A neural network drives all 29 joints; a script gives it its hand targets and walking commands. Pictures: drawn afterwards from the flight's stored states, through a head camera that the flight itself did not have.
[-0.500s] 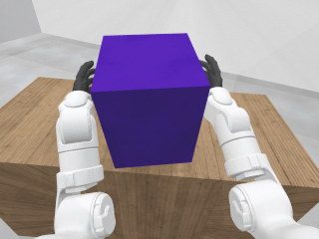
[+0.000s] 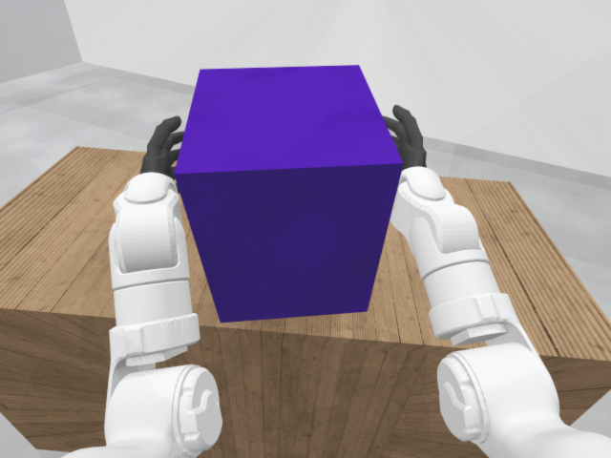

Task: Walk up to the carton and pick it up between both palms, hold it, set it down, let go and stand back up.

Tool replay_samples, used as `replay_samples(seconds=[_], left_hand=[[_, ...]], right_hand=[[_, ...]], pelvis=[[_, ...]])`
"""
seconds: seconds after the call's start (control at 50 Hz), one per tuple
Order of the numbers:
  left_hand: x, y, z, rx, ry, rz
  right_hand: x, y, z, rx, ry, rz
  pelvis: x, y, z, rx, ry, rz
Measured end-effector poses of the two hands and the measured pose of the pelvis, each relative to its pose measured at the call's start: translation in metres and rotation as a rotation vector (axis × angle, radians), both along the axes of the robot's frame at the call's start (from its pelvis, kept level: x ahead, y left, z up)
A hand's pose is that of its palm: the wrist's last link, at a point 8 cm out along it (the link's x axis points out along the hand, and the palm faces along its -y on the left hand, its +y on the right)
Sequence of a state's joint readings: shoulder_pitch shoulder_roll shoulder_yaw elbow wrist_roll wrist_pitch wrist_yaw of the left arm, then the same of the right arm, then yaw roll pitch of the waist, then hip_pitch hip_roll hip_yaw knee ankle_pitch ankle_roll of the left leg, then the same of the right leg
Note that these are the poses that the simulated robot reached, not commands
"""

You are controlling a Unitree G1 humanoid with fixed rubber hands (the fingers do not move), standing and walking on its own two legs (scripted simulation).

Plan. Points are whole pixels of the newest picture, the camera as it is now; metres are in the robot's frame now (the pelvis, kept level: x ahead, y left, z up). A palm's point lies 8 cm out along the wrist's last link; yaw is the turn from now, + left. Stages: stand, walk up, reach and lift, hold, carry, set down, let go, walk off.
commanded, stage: hold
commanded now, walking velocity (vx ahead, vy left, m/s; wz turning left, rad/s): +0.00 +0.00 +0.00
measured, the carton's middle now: (288, 196) +0.39 +0.01 +0.20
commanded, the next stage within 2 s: none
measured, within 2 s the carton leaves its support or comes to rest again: neither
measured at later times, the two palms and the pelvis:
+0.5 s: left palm (159, 184) +0.36 +0.16 +0.24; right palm (405, 172) +0.36 -0.13 +0.25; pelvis +0.00 +0.00 +0.00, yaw +0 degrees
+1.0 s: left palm (160, 183) +0.35 +0.16 +0.24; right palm (407, 173) +0.36 -0.13 +0.25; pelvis +0.00 +0.00 +0.00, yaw +0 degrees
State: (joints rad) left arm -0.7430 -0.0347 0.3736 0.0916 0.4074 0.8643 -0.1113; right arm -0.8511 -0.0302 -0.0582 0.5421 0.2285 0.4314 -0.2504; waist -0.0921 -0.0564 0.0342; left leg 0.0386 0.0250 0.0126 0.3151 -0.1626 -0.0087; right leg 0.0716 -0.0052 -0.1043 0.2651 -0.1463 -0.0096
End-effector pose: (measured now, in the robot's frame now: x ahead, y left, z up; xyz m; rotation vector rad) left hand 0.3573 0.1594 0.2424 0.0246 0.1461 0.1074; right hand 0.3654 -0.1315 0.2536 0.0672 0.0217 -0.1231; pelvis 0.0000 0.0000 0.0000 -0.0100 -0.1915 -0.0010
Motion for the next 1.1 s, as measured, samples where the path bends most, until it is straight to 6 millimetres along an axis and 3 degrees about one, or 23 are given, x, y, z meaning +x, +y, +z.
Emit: replay_samples(seconds=[1.1], left_hand=[[-0.0008, 0.0007, -0.0002, -0.004, 0.001, 0.000]], right_hand=[[-0.0009, 0.0007, 0.0003, -0.003, -0.001, -0.001]], pelvis=[[-0.0017, -0.0008, -0.0001, 0.000, 0.000, -0.001]])
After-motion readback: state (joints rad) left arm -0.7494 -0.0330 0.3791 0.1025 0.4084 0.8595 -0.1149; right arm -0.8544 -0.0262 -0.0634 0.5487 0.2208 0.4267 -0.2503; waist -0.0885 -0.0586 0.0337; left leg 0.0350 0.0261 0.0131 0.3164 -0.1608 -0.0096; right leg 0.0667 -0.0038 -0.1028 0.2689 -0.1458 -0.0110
